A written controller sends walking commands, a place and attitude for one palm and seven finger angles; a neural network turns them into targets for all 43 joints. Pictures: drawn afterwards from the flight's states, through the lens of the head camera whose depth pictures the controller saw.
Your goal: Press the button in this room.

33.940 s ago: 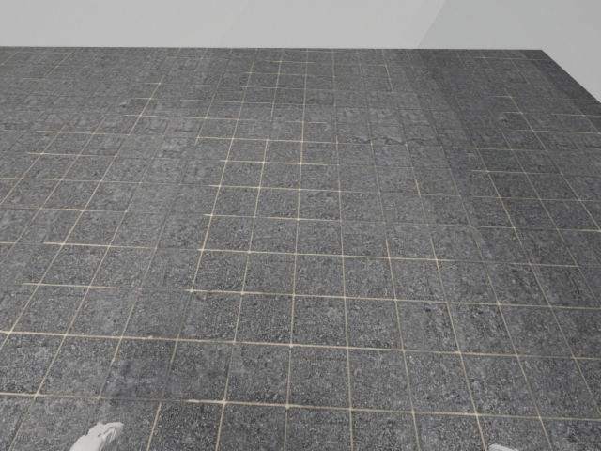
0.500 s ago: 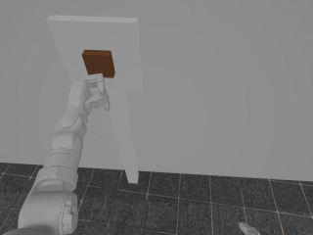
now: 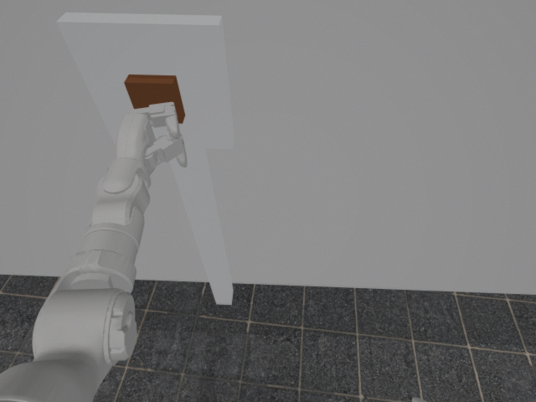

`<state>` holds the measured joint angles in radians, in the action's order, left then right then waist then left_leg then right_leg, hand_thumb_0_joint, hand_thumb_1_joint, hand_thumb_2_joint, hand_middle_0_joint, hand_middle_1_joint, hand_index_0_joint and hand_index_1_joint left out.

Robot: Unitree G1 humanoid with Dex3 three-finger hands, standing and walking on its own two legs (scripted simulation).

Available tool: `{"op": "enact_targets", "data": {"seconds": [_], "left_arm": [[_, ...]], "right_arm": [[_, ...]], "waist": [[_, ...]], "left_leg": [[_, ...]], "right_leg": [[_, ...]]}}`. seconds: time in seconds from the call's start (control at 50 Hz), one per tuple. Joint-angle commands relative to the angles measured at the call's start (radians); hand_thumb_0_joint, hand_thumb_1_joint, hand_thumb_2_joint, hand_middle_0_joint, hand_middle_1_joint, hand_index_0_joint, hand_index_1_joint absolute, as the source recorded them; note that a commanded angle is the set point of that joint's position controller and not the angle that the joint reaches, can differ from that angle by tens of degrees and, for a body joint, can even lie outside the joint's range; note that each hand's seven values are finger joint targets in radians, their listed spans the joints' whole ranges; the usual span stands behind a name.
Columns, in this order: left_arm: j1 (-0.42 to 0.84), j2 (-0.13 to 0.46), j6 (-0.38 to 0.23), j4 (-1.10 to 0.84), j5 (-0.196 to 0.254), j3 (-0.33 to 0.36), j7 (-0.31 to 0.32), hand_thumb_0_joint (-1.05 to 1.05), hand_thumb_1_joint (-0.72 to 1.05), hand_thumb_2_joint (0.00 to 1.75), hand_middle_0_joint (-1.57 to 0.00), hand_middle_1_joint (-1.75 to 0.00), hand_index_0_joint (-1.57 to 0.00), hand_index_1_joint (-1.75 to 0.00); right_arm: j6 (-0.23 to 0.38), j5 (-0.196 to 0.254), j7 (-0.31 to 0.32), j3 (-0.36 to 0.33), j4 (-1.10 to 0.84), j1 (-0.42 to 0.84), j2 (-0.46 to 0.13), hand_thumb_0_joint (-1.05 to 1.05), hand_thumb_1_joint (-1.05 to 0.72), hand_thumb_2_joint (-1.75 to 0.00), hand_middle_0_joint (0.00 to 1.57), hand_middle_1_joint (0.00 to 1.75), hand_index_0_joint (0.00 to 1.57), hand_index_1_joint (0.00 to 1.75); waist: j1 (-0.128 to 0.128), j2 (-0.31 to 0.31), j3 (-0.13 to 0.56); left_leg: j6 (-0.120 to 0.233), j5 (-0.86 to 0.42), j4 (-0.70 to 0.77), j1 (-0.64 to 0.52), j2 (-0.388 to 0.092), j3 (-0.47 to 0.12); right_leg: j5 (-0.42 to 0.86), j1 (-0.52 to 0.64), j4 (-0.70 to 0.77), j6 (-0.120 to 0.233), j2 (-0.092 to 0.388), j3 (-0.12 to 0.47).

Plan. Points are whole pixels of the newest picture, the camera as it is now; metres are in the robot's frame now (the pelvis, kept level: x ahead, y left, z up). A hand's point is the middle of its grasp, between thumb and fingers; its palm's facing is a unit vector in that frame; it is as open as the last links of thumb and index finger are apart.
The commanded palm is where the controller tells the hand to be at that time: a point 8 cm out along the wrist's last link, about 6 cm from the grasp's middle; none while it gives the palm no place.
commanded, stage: press the button with the knuckle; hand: left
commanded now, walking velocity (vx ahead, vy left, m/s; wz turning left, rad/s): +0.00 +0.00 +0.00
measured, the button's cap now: (157, 98) +0.52 +0.16 +0.18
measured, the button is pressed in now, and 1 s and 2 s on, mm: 1 11 0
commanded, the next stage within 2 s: hold the button down briefly in 0.48 s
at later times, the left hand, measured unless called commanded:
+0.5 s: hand (175, 137) +0.47 +0.14 +0.15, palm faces -0.05 -1.00 -0.02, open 2.9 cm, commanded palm +0.48 +0.19 +0.15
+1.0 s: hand (175, 136) +0.48 +0.14 +0.15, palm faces -0.05 -1.00 -0.01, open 2.9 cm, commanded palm +0.46 +0.19 +0.15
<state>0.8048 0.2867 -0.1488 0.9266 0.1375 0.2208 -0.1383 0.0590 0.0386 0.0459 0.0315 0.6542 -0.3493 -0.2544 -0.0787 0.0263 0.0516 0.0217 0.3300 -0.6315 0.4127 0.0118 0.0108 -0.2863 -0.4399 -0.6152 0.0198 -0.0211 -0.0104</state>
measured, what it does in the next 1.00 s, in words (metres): stands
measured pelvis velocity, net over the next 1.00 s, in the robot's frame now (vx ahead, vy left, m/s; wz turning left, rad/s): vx -0.03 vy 0.01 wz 0.02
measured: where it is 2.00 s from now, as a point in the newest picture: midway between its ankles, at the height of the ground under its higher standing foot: outside the picture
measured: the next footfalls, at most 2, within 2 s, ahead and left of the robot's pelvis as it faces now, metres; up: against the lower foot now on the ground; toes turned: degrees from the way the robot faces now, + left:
none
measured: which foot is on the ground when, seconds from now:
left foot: down 0.00-1.00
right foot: down 0.00-1.00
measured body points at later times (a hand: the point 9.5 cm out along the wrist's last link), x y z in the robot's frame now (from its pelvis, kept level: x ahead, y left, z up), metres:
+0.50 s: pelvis -0.02 +0.00 -0.01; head +0.04 +0.00 +0.44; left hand +0.47 +0.19 +0.15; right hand +0.01 -0.27 -0.12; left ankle -0.01 +0.11 -0.73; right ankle +0.01 -0.11 -0.73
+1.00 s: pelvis -0.03 +0.01 -0.01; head +0.03 +0.01 +0.43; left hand +0.47 +0.19 +0.15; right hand -0.02 -0.26 -0.12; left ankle -0.01 +0.11 -0.73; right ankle +0.01 -0.11 -0.73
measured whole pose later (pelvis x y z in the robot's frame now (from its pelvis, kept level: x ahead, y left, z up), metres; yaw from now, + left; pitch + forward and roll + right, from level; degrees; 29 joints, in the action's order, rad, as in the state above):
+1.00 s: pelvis -0.03 +0.01 -0.01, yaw +1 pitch +11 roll -1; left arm 1.07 0.40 -0.25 1.25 0.11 0.24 -0.15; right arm 0.12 0.01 0.04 0.04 0.70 -0.42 -0.28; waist -0.15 0.02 0.05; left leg 0.03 0.31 -0.72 0.60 0.02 -0.01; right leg -0.26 -0.60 -0.67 0.01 -0.01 -0.03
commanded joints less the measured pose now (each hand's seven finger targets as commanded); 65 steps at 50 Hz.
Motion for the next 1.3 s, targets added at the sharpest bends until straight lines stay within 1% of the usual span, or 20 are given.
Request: {"op": "enact_targets", "data": {"seconds": [0.0,0.06,0.12,0.18,0.26,0.34,0.4,0.46,0.48,0.58,0.6,0.76,0.86,0.94,0.96,1.0,1.06,1.08,1.14,1.28], "left_arm": [[0.551,0.208,-0.087,-0.194,0.003,0.038,0.001,0.00,0.90,0.90,-1.30,-1.50,-1.30,-1.50],[0.576,0.244,-0.098,-0.170,0.004,0.067,0.000,0.00,0.90,0.90,-1.30,-1.50,-1.30,-1.50],[0.658,0.226,-0.102,-0.110,-0.003,0.032,-0.009,0.00,0.90,0.90,-1.30,-1.50,-1.30,-1.50],[0.701,0.293,-0.121,-0.087,-0.009,0.073,-0.008,0.00,0.90,0.90,-1.30,-1.50,-1.30,-1.50],[0.731,0.299,-0.136,-0.038,-0.004,0.072,-0.023,0.00,0.90,0.90,-1.30,-1.50,-1.30,-1.50],[0.780,0.296,-0.141,0.013,-0.003,0.056,-0.027,0.00,0.90,0.90,-1.30,-1.50,-1.30,-1.50],[0.829,0.293,-0.152,0.012,-0.009,0.038,-0.023,0.00,0.90,0.90,-1.30,-1.50,-1.30,-1.50],[0.833,0.296,-0.151,0.058,-0.004,0.044,-0.015,0.00,0.90,0.90,-1.30,-1.50,-1.30,-1.50],[0.845,0.326,-0.152,0.061,-0.005,0.064,-0.014,0.00,0.90,0.90,-1.30,-1.50,-1.30,-1.50],[0.874,0.312,-0.149,0.100,-0.011,0.039,-0.012,0.00,0.90,0.90,-1.30,-1.50,-1.30,-1.50],[0.888,0.343,-0.154,0.088,-0.014,0.061,-0.011,0.00,0.90,0.90,-1.30,-1.50,-1.30,-1.50],[0.909,0.288,-0.153,0.099,-0.010,0.027,-0.001,0.00,0.90,0.90,-1.30,-1.50,-1.30,-1.50],[0.923,0.276,-0.162,0.084,-0.017,0.022,0.015,0.00,0.90,0.90,-1.30,-1.50,-1.30,-1.50],[0.872,0.291,-0.165,0.095,-0.021,0.046,0.015,0.00,0.90,0.90,-1.30,-1.50,-1.30,-1.50],[0.878,0.276,-0.170,0.068,-0.021,0.036,0.012,0.00,0.90,0.90,-1.30,-1.50,-1.30,-1.50],[0.827,0.293,-0.169,0.076,-0.025,0.053,0.008,0.00,0.90,0.90,-1.30,-1.50,-1.30,-1.50],[0.778,0.242,-0.173,0.037,-0.013,0.034,0.002,0.00,0.90,0.90,-1.30,-1.50,-1.30,-1.50],[0.745,0.264,-0.170,0.033,-0.008,0.055,0.000,0.00,0.90,0.90,-1.30,-1.50,-1.30,-1.50],[0.730,0.219,-0.161,-0.002,0.000,0.022,-0.005,0.00,0.90,0.90,-1.30,-1.50,-1.30,-1.50],[0.555,0.224,-0.146,-0.128,0.011,0.046,-0.009,0.00,0.90,0.90,-1.30,-1.50,-1.30,-1.50]], "right_arm": [[0.040,-0.001,0.014,-0.049,-0.099,-0.038,-0.141,0.00,-0.90,-0.90,0.20,0.30,0.20,0.30],[0.040,-0.003,0.016,-0.052,-0.091,-0.053,-0.146,0.00,-0.90,-0.90,0.20,0.30,0.20,0.30],[0.043,0.000,0.021,-0.047,-0.071,-0.062,-0.144,0.00,-0.90,-0.90,0.20,0.30,0.20,0.30],[0.049,-0.002,0.024,-0.049,-0.061,-0.079,-0.155,0.00,-0.90,-0.90,0.20,0.30,0.20,0.30],[0.058,-0.003,0.023,-0.049,-0.052,-0.095,-0.159,0.00,-0.90,-0.90,0.20,0.30,0.20,0.30],[0.065,-0.003,0.023,-0.045,-0.044,-0.108,-0.166,0.00,-0.90,-0.90,0.20,0.30,0.20,0.30],[0.073,-0.004,0.022,-0.046,-0.040,-0.114,-0.172,0.00,-0.90,-0.90,0.20,0.30,0.20,0.30],[0.078,-0.005,0.021,-0.046,-0.030,-0.129,-0.179,0.00,-0.90,-0.90,0.20,0.30,0.20,0.30],[0.079,-0.005,0.022,-0.046,-0.028,-0.133,-0.182,0.00,-0.90,-0.90,0.20,0.30,0.20,0.30],[0.084,-0.006,0.023,-0.043,-0.022,-0.151,-0.189,0.00,-0.90,-0.90,0.20,0.30,0.20,0.30],[0.085,-0.008,0.023,-0.046,-0.021,-0.155,-0.193,0.00,-0.90,-0.90,0.20,0.30,0.20,0.30],[0.089,-0.014,0.017,-0.046,-0.017,-0.172,-0.194,0.00,-0.90,-0.90,0.20,0.30,0.20,0.30],[0.095,-0.021,0.011,-0.048,-0.017,-0.177,-0.196,0.00,-0.90,-0.90,0.20,0.30,0.20,0.30],[0.094,-0.025,0.005,-0.049,-0.023,-0.176,-0.198,0.00,-0.90,-0.90,0.20,0.30,0.20,0.30],[0.096,-0.024,0.002,-0.050,-0.028,-0.172,-0.195,0.00,-0.90,-0.90,0.20,0.30,0.20,0.30],[0.092,-0.024,0.000,-0.052,-0.034,-0.168,-0.196,0.00,-0.90,-0.90,0.20,0.30,0.20,0.30],[0.091,-0.021,-0.005,-0.055,-0.048,-0.154,-0.187,0.00,-0.90,-0.90,0.20,0.30,0.20,0.30],[0.088,-0.020,-0.006,-0.056,-0.053,-0.152,-0.190,0.00,-0.90,-0.90,0.20,0.30,0.20,0.30],[0.083,-0.015,-0.003,-0.055,-0.066,-0.136,-0.181,0.00,-0.90,-0.90,0.20,0.30,0.20,0.30],[0.072,-0.004,-0.003,-0.056,-0.103,-0.087,-0.168,0.00,-0.90,-0.90,0.20,0.30,0.20,0.30]], "waist": [[-0.013,-0.026,0.345],[-0.017,-0.055,0.351],[-0.050,-0.024,0.282],[-0.052,-0.015,0.315],[-0.062,-0.009,0.346],[-0.089,-0.020,0.306],[-0.100,0.022,0.315],[-0.114,-0.013,0.311],[-0.110,-0.011,0.317],[-0.133,-0.013,0.301],[-0.128,0.007,0.323],[-0.142,0.039,0.320],[-0.140,0.039,0.334],[-0.122,0.012,0.333],[-0.119,0.039,0.348],[-0.100,0.026,0.353],[-0.084,0.042,0.350],[-0.072,0.015,0.354],[-0.074,0.001,0.324],[-0.019,-0.008,0.348]], "left_leg": [[0.010,-0.256,0.059,-0.126,-0.005,-0.023],[0.015,-0.231,0.060,-0.105,-0.003,-0.022],[0.017,-0.159,0.062,-0.081,-0.001,-0.019],[0.018,-0.130,0.060,-0.074,-0.001,-0.027],[0.015,-0.119,0.055,-0.066,-0.001,-0.028],[0.018,-0.065,0.048,-0.029,-0.001,-0.032],[0.013,-0.036,0.053,-0.036,-0.004,-0.039],[0.015,-0.014,0.049,-0.022,-0.008,-0.045],[0.015,-0.007,0.047,-0.010,-0.008,-0.045],[0.014,0.028,0.049,0.007,-0.012,-0.052],[0.013,0.025,0.045,0.002,-0.012,-0.056],[0.006,0.029,0.045,-0.032,-0.018,-0.074],[0.003,0.034,0.045,-0.044,-0.018,-0.084],[0.005,0.023,0.038,-0.033,-0.016,-0.081],[0.002,0.011,0.040,-0.055,-0.017,-0.083],[0.000,0.005,0.038,-0.051,-0.018,-0.083],[-0.002,-0.033,0.038,-0.076,-0.018,-0.077],[-0.001,-0.032,0.038,-0.069,-0.019,-0.079],[0.003,-0.033,0.042,-0.065,-0.018,-0.072],[0.003,-0.126,0.048,-0.089,-0.017,-0.048]], "right_leg": [[0.297,0.142,0.057,0.008,0.002,0.004],[0.286,0.156,0.062,0.005,0.001,0.008],[0.220,0.100,0.082,0.001,0.003,0.012],[0.181,0.097,0.083,0.001,0.004,0.019],[0.174,0.095,0.077,0.000,0.004,0.021],[0.121,0.055,0.084,-0.004,0.002,0.025],[0.079,0.020,0.082,-0.004,0.003,0.023],[0.052,-0.002,0.085,-0.008,0.001,0.022],[0.046,0.005,0.084,-0.008,0.001,0.026],[0.012,-0.034,0.082,-0.009,0.000,0.021],[0.012,-0.035,0.077,-0.008,0.002,0.022],[0.001,-0.099,0.064,-0.004,-0.002,0.004],[-0.006,-0.109,0.052,-0.002,-0.003,-0.003],[0.001,-0.095,0.048,0.002,-0.004,-0.006],[0.009,-0.102,0.043,0.002,-0.003,-0.008],[0.012,-0.091,0.037,0.005,-0.003,-0.010],[0.040,-0.084,0.033,0.009,-0.007,-0.014],[0.039,-0.068,0.032,0.009,-0.008,-0.014],[0.044,-0.058,0.038,0.009,-0.009,-0.014],[0.139,0.034,0.032,0.013,-0.009,-0.013]]}}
